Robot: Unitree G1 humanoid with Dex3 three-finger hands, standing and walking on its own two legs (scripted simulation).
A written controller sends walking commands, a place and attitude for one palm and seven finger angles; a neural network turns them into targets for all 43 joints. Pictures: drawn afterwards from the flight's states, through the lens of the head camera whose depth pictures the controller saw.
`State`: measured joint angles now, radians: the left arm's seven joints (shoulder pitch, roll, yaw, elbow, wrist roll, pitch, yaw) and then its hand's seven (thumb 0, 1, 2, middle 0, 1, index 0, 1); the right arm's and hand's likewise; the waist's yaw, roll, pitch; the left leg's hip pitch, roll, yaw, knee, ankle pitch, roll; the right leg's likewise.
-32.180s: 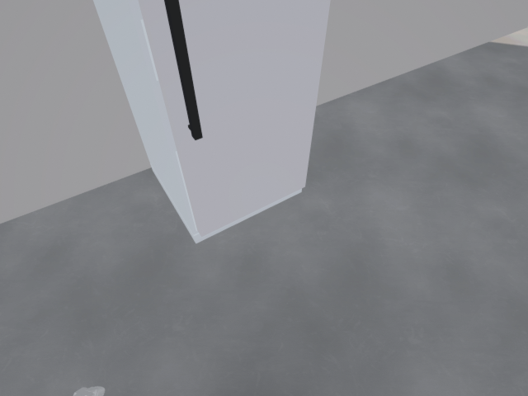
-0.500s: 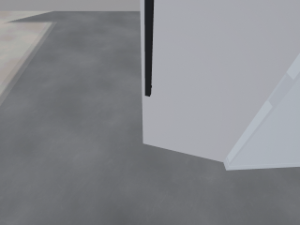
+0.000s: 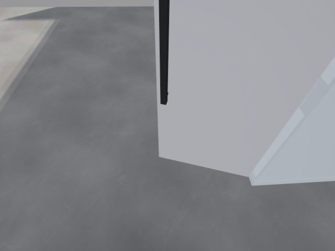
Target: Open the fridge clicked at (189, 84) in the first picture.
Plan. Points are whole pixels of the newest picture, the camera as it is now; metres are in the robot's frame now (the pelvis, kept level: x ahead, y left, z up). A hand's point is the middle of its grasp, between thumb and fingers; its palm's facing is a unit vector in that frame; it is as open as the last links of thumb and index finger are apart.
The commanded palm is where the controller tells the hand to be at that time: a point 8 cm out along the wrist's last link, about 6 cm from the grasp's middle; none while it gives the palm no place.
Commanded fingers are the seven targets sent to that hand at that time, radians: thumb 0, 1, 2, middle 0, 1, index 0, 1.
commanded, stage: look to check the result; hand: left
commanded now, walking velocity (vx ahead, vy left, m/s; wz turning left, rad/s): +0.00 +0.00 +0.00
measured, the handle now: (165, 46) +0.72 +0.05 +0.12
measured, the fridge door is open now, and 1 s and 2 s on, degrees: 72 72 72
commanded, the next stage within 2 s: stand and wait in 0.34 s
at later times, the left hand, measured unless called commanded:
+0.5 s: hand out of the picture +0.08 +0.22 -0.16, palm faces -0.02 -0.95 -0.32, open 7.3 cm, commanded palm none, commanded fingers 0.00 0.90 0.90 -0.20 -0.30 -0.20 -0.30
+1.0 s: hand out of the picture +0.10 +0.21 -0.16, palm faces -0.04 -0.94 -0.33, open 7.3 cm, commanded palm none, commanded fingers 0.00 0.90 0.90 -0.20 -0.30 -0.20 -0.30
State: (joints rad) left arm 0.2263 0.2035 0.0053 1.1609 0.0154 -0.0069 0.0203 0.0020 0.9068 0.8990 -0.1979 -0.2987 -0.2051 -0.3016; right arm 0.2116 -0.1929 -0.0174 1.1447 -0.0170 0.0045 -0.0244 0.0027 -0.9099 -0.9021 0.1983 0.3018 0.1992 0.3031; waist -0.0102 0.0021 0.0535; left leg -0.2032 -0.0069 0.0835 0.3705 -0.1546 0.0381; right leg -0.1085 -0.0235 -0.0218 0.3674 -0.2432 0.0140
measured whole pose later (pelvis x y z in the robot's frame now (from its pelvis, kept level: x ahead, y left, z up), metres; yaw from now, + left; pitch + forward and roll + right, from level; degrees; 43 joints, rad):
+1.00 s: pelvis +0.03 -0.03 +0.00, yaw +0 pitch -1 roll +0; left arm 0.12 0.31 0.00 1.14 0.01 -0.02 0.01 0.00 0.90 0.90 -0.20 -0.30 -0.21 -0.30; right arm 0.11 -0.31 -0.01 1.14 -0.01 0.00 -0.01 0.00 -0.91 -0.90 0.20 0.30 0.20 0.30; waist -0.01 0.01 0.04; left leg -0.13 0.03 0.08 0.31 -0.16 -0.01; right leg -0.03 0.01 -0.02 0.28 -0.24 -0.03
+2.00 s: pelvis +0.03 -0.03 +0.00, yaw -1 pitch -1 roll +0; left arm 0.14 0.29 0.01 1.14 0.01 -0.02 0.01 0.00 0.90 0.90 -0.20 -0.30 -0.21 -0.30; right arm 0.13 -0.28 -0.01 1.15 -0.01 0.00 -0.02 0.00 -0.91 -0.90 0.20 0.30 0.20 0.30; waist -0.01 0.00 0.05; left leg -0.13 0.04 0.08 0.31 -0.16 -0.02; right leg -0.02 0.02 -0.02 0.27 -0.24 -0.03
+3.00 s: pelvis +0.02 -0.03 +0.00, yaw +0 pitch -1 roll +0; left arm 0.13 0.30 0.00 1.14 0.01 -0.02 0.01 0.00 0.90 0.90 -0.20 -0.30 -0.21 -0.30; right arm 0.12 -0.30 -0.01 1.15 -0.01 0.00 -0.02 0.00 -0.91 -0.90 0.20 0.30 0.20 0.30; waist -0.01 0.00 0.05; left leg -0.13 0.03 0.07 0.29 -0.15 -0.01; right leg -0.02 0.02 -0.03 0.27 -0.23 -0.03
